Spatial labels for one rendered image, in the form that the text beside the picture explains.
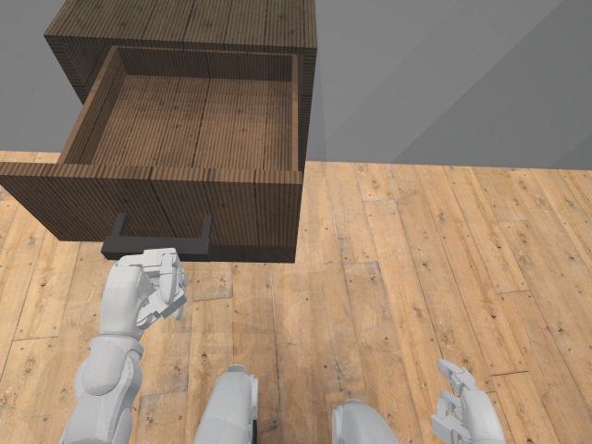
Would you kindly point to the robot thigh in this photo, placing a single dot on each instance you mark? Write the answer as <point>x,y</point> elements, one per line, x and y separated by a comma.
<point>360,424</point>
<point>229,411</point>

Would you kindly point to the robot left thigh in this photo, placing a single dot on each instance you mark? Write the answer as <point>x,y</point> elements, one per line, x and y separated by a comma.
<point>229,411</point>

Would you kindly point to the right robot hand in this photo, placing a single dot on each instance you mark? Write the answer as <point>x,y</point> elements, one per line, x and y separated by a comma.
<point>474,415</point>

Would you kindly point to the left robot hand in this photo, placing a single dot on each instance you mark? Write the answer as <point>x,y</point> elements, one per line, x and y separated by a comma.
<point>127,288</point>

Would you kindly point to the left robot forearm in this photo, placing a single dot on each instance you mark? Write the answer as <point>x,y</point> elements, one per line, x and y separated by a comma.
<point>105,387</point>

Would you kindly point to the robot right thigh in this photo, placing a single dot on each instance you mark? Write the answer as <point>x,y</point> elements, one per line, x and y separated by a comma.
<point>360,424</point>

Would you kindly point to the cabinet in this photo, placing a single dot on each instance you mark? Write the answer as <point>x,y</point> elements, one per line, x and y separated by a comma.
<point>83,31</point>

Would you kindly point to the drawer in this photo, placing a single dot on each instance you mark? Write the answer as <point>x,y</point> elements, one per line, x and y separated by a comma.
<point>168,135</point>

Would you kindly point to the handle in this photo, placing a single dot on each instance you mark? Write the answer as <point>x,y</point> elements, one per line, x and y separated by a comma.
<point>188,249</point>

